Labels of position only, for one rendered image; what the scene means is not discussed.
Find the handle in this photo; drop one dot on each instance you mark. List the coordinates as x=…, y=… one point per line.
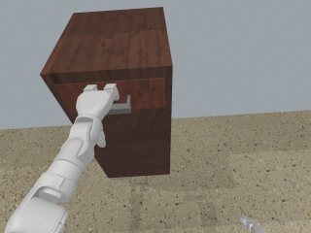
x=121, y=108

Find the cabinet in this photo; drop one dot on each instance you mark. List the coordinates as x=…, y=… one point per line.
x=119, y=45

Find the left robot forearm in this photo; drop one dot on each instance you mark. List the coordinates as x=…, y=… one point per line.
x=59, y=183

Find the drawer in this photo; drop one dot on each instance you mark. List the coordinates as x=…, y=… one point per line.
x=144, y=93

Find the robot left hand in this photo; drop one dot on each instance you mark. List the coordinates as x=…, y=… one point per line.
x=97, y=103

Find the robot left upper arm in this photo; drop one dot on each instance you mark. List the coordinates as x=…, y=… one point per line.
x=40, y=216

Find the robot right hand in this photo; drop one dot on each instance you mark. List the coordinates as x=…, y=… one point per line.
x=251, y=224

